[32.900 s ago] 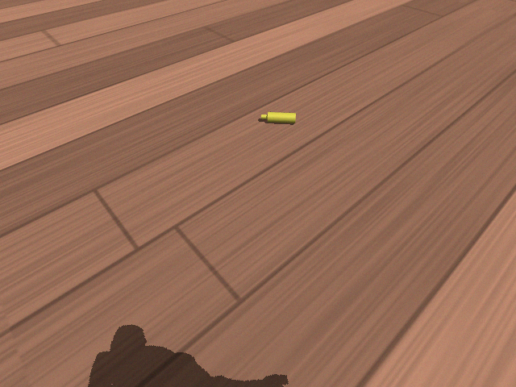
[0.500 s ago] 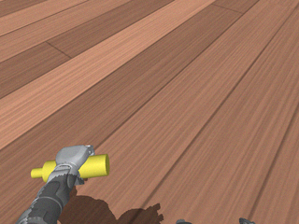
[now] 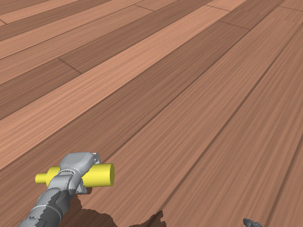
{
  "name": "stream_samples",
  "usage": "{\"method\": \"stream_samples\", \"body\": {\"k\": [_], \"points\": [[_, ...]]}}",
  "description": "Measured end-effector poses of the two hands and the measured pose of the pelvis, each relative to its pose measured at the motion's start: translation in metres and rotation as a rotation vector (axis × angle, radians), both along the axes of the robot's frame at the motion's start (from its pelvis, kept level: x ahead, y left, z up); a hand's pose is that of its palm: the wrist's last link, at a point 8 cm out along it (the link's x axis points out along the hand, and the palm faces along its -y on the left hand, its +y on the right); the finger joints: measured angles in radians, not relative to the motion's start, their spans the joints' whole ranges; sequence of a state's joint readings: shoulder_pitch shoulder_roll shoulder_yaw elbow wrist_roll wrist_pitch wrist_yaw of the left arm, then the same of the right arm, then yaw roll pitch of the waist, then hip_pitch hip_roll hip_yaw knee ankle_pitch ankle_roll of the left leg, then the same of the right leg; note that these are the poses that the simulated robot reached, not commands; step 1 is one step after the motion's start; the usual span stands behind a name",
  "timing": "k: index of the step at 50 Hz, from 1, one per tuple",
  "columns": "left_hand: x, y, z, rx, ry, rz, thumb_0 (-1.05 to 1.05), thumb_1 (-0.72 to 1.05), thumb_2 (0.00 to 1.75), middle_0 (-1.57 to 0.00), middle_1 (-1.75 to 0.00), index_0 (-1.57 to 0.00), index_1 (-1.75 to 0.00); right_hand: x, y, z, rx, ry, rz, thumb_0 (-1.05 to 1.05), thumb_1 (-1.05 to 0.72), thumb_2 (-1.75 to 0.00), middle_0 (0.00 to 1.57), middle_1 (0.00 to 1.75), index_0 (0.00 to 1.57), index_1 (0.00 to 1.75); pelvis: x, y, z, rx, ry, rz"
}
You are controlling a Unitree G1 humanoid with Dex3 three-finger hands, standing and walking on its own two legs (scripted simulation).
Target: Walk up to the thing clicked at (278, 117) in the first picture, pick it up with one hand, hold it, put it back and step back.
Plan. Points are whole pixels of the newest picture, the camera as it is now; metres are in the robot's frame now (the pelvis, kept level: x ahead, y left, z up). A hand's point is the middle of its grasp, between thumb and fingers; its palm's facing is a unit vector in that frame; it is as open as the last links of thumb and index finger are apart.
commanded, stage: hold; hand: left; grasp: from above
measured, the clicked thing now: (75, 176) +0.31 +0.25 -0.08
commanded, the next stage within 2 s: crouch in 1.44 s
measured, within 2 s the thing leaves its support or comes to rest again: neither
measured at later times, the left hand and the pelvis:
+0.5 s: hand (82, 183) +0.27 +0.21 -0.05, palm faces -0.48 -0.04 -0.87, open 9.7 cm; pelvis -0.01 -0.01 +0.01, yaw +0 degrees
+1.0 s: hand (80, 182) +0.27 +0.21 -0.03, palm faces -0.48 -0.04 -0.88, open 9.7 cm; pelvis -0.02 -0.01 +0.02, yaw +0 degrees
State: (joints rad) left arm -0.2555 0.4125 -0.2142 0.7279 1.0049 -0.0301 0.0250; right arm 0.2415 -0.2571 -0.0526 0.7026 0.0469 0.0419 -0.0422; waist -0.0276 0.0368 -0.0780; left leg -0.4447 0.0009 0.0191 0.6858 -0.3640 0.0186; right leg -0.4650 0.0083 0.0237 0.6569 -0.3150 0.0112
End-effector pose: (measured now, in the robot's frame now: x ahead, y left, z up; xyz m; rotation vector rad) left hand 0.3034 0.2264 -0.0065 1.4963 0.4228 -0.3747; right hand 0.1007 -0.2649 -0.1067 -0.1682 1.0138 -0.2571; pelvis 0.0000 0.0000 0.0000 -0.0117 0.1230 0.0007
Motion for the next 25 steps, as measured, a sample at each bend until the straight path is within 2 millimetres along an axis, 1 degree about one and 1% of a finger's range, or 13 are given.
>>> {"method": "stream_samples", "body": {"k": [25], "points": [[-0.025,-0.012,0.018,-0.007,-0.006,-0.016,0.00,0.03,0.57,-0.63,-0.69,-0.66,-0.66,0.003,-0.004,0.012,0.006,-0.043,0.027,0.01,-0.90,-0.89,0.20,0.30,0.20,0.30,-0.015,-0.008,0.010,0.011,-0.068,-0.001]]}}
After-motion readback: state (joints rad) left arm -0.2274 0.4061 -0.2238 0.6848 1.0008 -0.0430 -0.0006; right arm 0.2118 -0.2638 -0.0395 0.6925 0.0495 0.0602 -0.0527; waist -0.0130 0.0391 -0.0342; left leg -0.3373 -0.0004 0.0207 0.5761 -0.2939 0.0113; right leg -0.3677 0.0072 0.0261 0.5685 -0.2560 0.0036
